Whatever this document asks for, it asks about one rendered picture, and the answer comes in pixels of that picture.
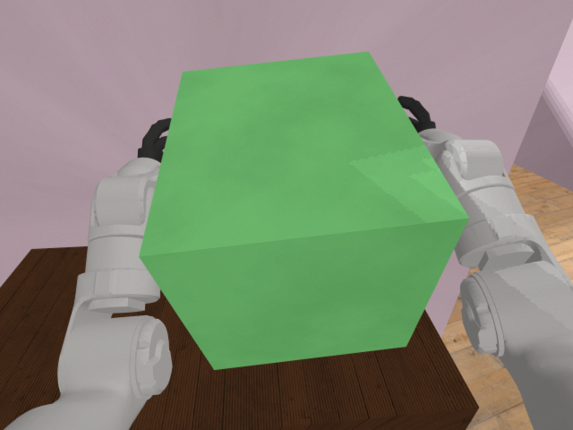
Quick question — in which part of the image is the right robot hand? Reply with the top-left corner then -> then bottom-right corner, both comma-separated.
398,96 -> 436,133

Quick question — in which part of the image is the pedestal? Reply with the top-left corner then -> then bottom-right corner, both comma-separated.
0,246 -> 479,430

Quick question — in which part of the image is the left robot hand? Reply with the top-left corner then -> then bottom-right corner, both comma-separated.
138,118 -> 171,163

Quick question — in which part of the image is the right robot upper arm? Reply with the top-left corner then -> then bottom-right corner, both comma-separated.
460,261 -> 573,430

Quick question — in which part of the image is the left robot upper arm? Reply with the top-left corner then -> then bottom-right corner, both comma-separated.
4,315 -> 172,430

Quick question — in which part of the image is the carton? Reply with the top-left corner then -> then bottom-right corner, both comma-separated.
139,51 -> 469,370

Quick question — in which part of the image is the right robot forearm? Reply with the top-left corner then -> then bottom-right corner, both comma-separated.
418,128 -> 573,292

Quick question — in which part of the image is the left robot forearm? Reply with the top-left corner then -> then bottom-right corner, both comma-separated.
57,158 -> 161,392

